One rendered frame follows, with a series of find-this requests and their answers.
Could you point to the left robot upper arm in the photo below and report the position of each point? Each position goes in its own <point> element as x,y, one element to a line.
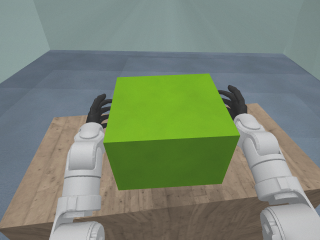
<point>88,230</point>

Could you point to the left robot hand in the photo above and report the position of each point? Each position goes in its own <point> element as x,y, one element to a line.
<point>96,110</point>

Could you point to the right robot upper arm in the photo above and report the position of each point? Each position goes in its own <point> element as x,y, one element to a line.
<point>290,222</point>

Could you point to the left robot forearm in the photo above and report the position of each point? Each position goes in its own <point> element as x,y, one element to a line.
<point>83,170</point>

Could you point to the pedestal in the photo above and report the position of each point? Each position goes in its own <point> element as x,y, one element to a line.
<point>227,211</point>

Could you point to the right robot forearm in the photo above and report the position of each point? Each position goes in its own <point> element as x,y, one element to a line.
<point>274,182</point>

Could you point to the right robot hand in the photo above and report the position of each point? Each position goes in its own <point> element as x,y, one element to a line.
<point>237,103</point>

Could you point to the carton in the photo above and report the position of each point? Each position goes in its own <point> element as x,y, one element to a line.
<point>168,131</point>

